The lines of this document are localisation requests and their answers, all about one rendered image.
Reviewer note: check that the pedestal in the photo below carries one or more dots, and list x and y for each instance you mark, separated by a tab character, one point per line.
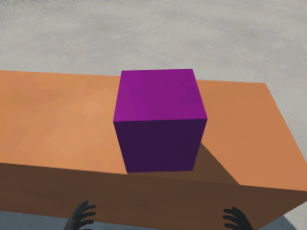
59	147

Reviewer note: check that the robot right hand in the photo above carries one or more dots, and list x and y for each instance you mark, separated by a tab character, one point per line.
241	220

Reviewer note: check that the carton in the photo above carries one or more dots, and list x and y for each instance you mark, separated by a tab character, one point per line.
159	120

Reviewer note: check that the robot left hand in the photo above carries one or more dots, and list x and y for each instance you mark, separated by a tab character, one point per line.
75	223

